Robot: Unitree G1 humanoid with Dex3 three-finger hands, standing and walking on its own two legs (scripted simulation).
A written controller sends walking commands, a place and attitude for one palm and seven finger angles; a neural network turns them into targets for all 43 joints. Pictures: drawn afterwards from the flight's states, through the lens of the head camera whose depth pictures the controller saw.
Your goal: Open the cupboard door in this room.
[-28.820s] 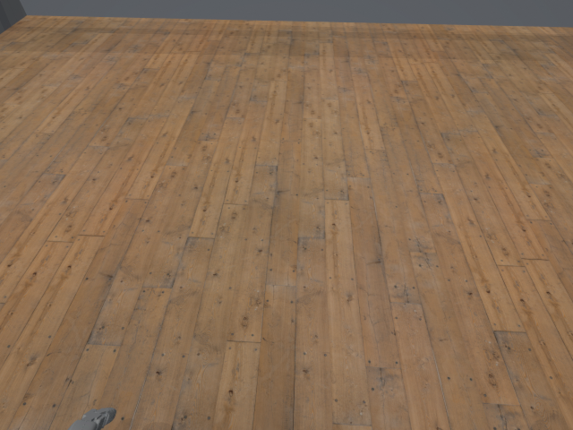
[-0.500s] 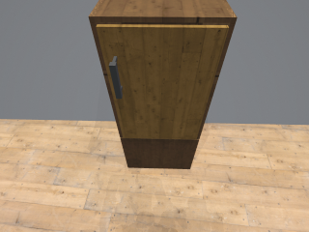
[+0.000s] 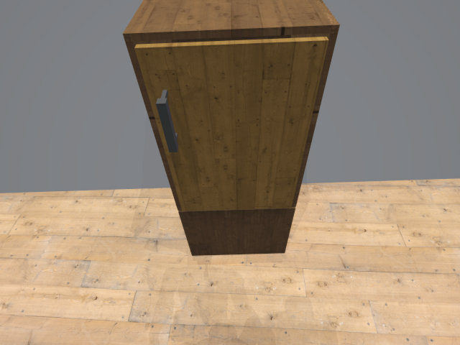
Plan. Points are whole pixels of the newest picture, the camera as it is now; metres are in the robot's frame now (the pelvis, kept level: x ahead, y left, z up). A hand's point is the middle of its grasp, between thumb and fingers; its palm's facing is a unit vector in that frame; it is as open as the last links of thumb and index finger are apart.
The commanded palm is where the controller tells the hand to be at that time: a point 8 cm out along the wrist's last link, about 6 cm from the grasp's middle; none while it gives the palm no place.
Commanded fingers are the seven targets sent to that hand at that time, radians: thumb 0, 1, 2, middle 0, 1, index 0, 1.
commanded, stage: look again from close up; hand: left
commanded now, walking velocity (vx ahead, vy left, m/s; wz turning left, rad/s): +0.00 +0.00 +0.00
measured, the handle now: (169, 121) +0.59 +0.18 +0.06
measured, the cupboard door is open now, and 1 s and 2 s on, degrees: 0 0 0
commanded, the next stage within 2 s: shuffle to correct the standing spot in 0.12 s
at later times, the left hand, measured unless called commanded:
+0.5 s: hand out of the picture +0.01 +0.14 -0.18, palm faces +0.03 -0.99 -0.17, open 7.3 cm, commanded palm none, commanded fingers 0.00 0.90 0.90 -0.20 -0.30 -0.20 -0.30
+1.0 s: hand out of the picture +0.08 +0.17 -0.17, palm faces +0.03 -0.96 -0.28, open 7.3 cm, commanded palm none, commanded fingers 0.00 0.90 0.90 -0.20 -0.30 -0.20 -0.30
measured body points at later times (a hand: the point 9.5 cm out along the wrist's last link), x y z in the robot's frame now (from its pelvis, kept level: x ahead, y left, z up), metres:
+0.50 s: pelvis +0.03 -0.03 -0.01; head +0.04 -0.03 +0.44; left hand +0.01 +0.19 -0.17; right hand +0.03 -0.25 -0.17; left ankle -0.03 +0.09 -0.74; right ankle -0.01 -0.14 -0.74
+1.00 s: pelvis +0.03 -0.03 -0.01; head +0.07 -0.03 +0.44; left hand +0.08 +0.22 -0.15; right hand +0.08 -0.26 -0.16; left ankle -0.02 +0.09 -0.73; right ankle -0.01 -0.13 -0.74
